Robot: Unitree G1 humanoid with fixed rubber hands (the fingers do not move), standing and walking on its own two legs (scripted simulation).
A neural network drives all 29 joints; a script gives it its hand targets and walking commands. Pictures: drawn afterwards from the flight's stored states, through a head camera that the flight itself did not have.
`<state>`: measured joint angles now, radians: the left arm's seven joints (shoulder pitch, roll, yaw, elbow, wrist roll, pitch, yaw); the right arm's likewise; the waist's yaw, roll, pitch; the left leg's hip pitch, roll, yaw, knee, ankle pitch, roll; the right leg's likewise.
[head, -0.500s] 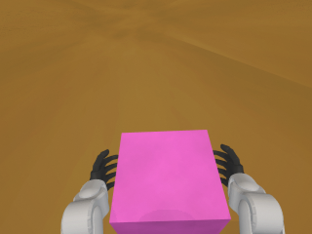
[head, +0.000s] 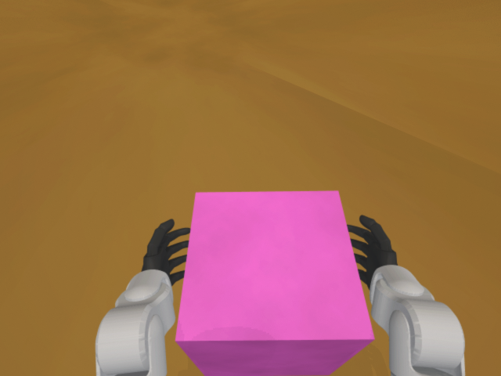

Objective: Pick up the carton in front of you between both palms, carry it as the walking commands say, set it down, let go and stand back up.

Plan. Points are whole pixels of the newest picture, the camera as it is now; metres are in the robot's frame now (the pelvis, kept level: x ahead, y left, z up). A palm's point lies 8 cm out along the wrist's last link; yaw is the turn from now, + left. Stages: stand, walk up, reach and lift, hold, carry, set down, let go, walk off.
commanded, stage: carry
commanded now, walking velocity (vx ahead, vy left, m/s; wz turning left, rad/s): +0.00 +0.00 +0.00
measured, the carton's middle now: (266, 290) +0.26 +0.00 +0.01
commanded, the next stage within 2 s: hold in 1.92 s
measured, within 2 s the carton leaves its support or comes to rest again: neither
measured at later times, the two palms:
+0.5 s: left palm (184, 229) +0.35 +0.13 +0.05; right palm (361, 223) +0.36 -0.17 +0.05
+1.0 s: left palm (186, 233) +0.35 +0.13 +0.03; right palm (357, 227) +0.36 -0.17 +0.03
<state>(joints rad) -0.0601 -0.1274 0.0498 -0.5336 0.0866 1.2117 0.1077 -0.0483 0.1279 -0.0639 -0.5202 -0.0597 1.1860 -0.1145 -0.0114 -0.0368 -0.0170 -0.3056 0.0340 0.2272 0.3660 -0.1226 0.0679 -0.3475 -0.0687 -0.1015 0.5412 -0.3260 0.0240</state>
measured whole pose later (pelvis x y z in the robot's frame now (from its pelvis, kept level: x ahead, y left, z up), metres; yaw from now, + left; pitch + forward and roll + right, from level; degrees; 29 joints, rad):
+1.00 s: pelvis +0.07 -0.02 -0.01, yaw +1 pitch +2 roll +0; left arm -0.20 -0.14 0.16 0.16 0.22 0.69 0.02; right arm -0.20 0.14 -0.16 0.16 -0.22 0.69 -0.03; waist 0.00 0.00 -0.08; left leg -0.25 0.07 0.19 0.51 -0.29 0.00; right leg -0.25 -0.06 -0.16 0.51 -0.29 0.00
